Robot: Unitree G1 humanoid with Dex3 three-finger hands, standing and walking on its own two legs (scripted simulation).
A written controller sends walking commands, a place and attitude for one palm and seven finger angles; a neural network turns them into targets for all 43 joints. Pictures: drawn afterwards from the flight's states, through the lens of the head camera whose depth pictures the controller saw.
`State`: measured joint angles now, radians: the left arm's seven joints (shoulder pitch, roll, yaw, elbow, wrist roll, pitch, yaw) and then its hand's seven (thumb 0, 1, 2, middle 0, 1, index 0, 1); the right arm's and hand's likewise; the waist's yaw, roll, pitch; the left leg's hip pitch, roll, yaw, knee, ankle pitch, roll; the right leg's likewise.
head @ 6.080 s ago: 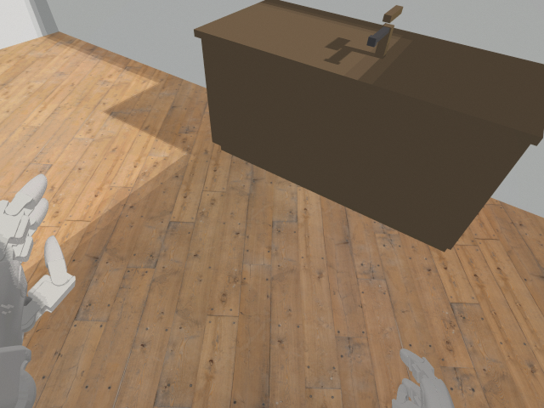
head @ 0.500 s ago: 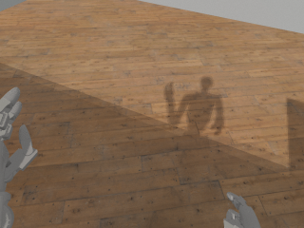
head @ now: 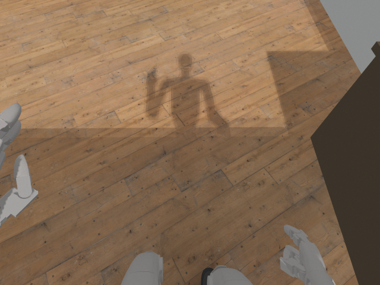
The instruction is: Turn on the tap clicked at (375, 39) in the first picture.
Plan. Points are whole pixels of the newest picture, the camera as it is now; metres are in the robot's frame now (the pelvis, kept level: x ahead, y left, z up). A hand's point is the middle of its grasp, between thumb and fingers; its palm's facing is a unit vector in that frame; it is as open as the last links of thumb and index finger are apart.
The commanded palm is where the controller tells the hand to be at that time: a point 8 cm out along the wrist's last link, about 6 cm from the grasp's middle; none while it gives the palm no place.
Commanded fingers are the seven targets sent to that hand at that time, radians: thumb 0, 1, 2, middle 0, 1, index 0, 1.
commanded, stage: turn to face it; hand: left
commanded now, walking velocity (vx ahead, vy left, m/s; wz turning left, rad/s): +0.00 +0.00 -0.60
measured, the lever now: out of the picture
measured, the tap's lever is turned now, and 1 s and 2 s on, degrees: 0 0 0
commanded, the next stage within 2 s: none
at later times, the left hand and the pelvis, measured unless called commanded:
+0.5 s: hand (56, 198) +0.22 +0.17 +0.19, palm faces +0.18 -0.90 -0.40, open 7.4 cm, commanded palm +0.17 +0.22 +0.19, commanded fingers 0.00 0.90 0.90 -0.20 -0.30 -0.20 -0.30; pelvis -0.06 +0.00 +0.01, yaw -18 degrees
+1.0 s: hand (169, 225) +0.19 +0.03 +0.19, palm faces -0.11 -0.86 -0.49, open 7.4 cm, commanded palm +0.17 +0.09 +0.19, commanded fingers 0.00 0.90 0.90 -0.20 -0.30 -0.20 -0.30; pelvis -0.12 -0.05 +0.01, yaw -34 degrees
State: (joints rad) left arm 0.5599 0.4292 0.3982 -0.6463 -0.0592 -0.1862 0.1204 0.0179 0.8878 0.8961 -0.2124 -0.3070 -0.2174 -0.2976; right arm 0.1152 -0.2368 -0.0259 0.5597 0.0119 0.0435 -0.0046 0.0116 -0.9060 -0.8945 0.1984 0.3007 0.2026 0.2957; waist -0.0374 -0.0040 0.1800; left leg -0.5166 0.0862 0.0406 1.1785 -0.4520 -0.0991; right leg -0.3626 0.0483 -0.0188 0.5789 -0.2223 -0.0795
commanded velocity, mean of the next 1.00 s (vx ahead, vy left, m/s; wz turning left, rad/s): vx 0.00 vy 0.00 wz -0.60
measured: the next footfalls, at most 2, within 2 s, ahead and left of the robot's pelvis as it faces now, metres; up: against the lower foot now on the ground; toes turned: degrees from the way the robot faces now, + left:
left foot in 0.24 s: +0.02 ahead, +0.14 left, +0.00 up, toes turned -3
right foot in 0.60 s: -0.09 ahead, -0.15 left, +0.00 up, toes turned -28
